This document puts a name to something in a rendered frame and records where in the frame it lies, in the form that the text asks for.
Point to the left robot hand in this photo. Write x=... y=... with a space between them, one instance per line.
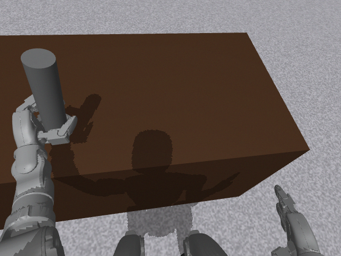
x=29 y=130

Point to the right robot hand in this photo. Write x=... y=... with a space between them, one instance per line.
x=300 y=237

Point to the can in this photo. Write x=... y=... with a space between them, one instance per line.
x=42 y=73

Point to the left robot arm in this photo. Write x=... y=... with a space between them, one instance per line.
x=30 y=229

